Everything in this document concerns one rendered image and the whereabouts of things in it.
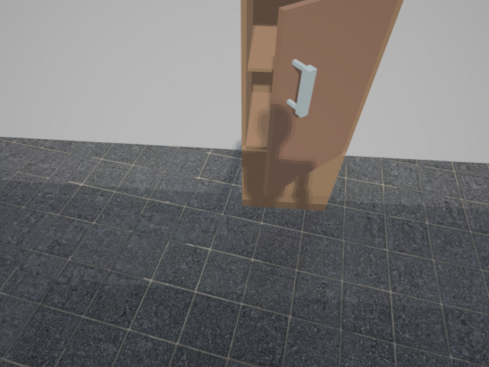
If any handle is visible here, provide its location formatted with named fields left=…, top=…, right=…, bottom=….
left=287, top=59, right=317, bottom=118

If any cupboard door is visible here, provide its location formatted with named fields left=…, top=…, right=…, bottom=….
left=263, top=0, right=398, bottom=197

